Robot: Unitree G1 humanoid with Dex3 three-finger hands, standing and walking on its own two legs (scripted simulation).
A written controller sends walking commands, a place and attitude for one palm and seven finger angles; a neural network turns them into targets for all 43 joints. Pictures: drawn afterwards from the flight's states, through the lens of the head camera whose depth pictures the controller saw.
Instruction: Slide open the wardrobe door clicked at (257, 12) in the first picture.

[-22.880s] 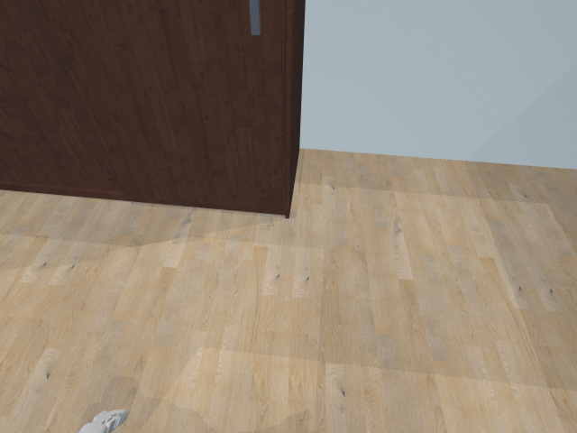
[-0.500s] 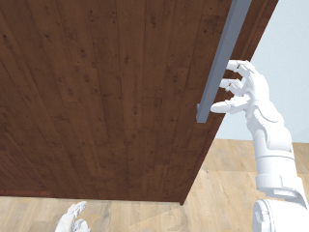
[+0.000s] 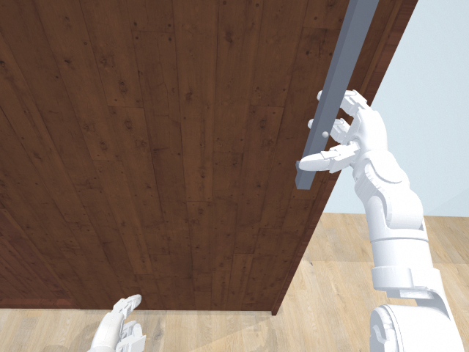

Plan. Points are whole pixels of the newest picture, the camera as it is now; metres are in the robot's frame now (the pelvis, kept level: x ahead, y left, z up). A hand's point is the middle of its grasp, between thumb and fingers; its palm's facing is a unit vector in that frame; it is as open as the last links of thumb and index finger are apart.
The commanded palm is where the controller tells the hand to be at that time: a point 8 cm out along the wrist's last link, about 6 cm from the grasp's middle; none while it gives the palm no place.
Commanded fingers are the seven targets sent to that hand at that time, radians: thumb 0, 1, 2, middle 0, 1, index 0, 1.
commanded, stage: slide the fingers in behind the handle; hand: right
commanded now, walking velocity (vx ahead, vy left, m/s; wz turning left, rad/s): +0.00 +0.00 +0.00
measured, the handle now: (323, 104) +0.44 -0.11 +0.25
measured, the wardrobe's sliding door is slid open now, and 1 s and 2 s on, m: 0.00 0.00 0.00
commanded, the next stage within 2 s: grip the handle and tug to test in 0.90 s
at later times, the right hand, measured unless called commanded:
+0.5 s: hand (317, 133) +0.39 -0.09 +0.23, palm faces -0.06 +1.00 +0.02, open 14.0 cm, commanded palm +0.37 -0.15 +0.22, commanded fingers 0.00 0.50 -0.30 0.30 1.20 0.30 1.20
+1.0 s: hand (313, 132) +0.39 -0.09 +0.23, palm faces -0.07 +1.00 +0.01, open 14.0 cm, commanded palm +0.37 -0.14 +0.22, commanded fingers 0.00 0.45 -0.32 0.31 1.21 0.31 1.21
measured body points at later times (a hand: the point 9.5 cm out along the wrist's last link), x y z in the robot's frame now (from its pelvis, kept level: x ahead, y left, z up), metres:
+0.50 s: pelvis +0.00 +0.00 +0.00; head -0.02 +0.02 +0.45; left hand +0.17 +0.22 -0.09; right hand +0.39 -0.15 +0.23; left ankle +0.00 +0.10 -0.74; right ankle -0.03 -0.11 -0.74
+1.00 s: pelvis -0.01 -0.01 +0.00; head -0.03 +0.01 +0.45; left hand +0.16 +0.22 -0.10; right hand +0.39 -0.14 +0.23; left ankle +0.00 +0.10 -0.74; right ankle -0.03 -0.11 -0.74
